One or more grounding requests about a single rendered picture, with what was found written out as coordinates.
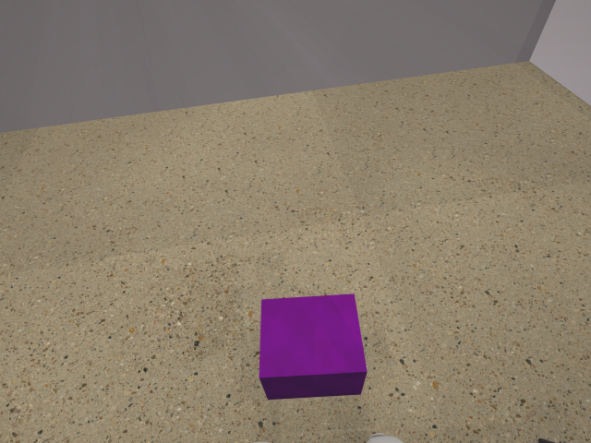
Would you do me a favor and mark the carton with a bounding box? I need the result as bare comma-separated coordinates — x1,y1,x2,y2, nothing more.
259,293,367,400

